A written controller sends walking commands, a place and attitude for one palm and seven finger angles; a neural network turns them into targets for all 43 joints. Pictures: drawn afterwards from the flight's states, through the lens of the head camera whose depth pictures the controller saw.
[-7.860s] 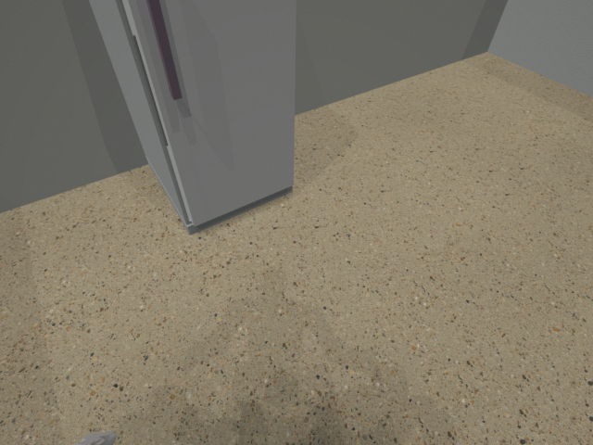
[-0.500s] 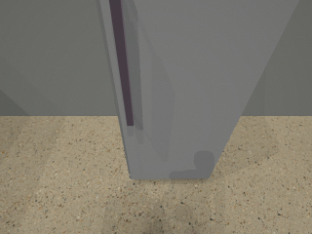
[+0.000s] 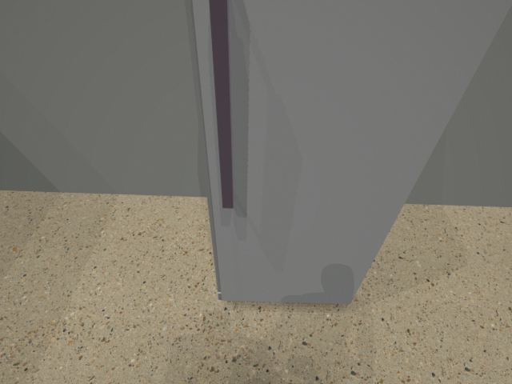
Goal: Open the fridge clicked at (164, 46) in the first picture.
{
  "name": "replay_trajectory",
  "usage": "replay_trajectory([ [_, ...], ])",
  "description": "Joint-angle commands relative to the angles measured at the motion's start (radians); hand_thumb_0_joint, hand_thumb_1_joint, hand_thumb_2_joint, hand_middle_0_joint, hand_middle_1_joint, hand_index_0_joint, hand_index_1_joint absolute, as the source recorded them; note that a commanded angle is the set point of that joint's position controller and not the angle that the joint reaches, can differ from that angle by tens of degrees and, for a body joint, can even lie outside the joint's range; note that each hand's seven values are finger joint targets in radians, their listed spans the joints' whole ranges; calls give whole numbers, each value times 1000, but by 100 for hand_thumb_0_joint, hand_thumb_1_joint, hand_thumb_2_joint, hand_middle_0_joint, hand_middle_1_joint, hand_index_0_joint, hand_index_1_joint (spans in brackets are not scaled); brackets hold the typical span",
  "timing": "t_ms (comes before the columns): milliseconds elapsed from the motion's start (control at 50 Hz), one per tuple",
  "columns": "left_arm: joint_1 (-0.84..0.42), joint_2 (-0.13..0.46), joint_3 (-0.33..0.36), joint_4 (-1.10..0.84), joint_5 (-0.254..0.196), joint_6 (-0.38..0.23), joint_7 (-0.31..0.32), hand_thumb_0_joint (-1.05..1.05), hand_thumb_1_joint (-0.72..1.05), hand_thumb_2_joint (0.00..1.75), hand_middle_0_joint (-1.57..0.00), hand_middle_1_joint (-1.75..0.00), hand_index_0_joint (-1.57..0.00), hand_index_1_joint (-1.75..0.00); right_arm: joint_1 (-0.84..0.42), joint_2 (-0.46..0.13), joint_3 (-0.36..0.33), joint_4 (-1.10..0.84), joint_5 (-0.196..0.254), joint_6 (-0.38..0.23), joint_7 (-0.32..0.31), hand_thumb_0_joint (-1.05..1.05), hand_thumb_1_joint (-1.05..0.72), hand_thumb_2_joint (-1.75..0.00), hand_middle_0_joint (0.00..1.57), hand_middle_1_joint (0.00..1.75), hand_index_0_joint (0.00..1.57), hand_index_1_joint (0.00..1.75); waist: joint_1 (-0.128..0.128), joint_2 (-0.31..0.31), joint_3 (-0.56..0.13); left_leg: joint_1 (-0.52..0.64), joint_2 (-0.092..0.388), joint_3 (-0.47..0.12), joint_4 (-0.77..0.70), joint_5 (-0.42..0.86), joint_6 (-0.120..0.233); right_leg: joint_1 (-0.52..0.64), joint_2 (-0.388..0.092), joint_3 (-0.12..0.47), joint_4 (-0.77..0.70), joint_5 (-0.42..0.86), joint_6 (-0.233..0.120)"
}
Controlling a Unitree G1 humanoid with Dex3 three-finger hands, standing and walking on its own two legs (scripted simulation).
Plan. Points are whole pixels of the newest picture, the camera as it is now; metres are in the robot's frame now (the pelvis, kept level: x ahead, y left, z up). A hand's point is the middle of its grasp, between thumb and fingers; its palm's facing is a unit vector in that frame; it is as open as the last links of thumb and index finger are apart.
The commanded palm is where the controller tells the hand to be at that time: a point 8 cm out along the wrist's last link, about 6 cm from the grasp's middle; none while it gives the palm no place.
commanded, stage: come to a stop and stand still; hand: left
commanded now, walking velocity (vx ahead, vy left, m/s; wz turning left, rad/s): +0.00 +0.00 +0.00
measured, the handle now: (225, 109) +0.55 +0.10 +0.18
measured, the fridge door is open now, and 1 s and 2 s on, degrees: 0 0 0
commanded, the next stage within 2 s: look again from close up in 0.02 s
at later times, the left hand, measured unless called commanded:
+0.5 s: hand out of the picture -0.04 +0.17 -0.17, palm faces +0.03 -0.99 -0.16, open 7.4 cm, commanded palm none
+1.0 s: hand out of the picture -0.05 +0.15 -0.17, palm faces +0.05 -0.99 -0.13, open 7.4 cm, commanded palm none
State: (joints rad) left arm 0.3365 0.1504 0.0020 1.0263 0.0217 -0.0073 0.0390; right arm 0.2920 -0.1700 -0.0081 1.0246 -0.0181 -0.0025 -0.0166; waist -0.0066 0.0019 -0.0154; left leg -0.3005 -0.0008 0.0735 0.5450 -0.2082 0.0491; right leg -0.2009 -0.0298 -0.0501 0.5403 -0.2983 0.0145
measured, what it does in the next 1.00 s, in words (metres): stands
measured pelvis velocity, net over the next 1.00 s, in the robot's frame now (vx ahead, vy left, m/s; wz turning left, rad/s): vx -0.01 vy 0.00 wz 0.00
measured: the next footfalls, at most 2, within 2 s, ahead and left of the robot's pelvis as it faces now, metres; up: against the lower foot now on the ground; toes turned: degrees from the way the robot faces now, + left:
none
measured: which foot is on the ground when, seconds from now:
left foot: down 0.00-1.00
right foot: down 0.00-1.00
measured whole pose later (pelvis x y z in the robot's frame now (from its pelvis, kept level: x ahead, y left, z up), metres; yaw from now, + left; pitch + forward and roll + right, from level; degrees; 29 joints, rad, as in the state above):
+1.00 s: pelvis -0.01 +0.00 +0.01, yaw +0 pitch -2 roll -1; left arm 0.41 0.11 0.00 1.08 0.02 -0.01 0.04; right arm 0.33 -0.11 -0.01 1.10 -0.01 0.00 -0.02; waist 0.00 -0.02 -0.02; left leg -0.30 0.00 0.07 0.46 -0.14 0.05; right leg -0.20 -0.02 -0.05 0.46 -0.23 0.01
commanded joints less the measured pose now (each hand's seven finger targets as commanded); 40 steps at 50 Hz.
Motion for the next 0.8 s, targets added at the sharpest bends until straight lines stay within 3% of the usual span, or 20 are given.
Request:
replay_trajectory([
  [0, 76, 92, 16, -48, 0, -10, 4, 0, 90, 90, -20, -30, -20, -30, 23, -108, -15, -54, 0, -23, -1, 0, -90, -90, 20, 30, 20, 30, 5, 15, 97, -32, 110, -167, -206, -150, -7, -73, -56, 80, -121, 11, -54],
  [160, 90, 102, 13, -46, 3, -11, -1, 0, 90, 90, -20, -30, -20, -30, 12, -114, -16, -47, 3, -22, 2, 0, -90, -90, 20, 30, 20, 30, 6, -5, 100, -22, 108, -158, -221, -160, -10, -73, -63, 88, -160, 8, -49],
  [260, 102, 102, 12, -36, 2, -11, -2, 0, 90, 90, -20, -30, -20, -30, 20, -114, -16, -32, 3, -22, 2, 0, -90, -90, 20, 30, 20, 30, 6, 13, 84, -19, 114, -165, -238, -175, -9, -63, -62, 80, -161, 8, -47],
  [780, 167, 38, 12, 26, 2, -15, 4, 0, 90, 90, -20, -30, -20, -30, 79, -54, -18, 35, 5, -17, -4, 0, -90, -90, 20, 30, 20, 30, 9, -8, 105, -29, 108, -158, -248, -181, -12, -78, -64, 86, -181, -19, -50],
])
